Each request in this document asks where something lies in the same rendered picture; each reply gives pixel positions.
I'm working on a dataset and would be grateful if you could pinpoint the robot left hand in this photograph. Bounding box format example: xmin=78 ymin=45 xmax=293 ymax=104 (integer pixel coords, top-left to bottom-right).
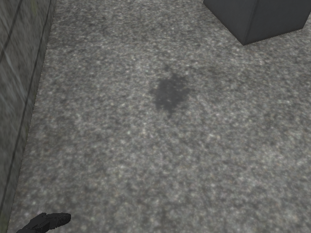
xmin=17 ymin=213 xmax=71 ymax=233

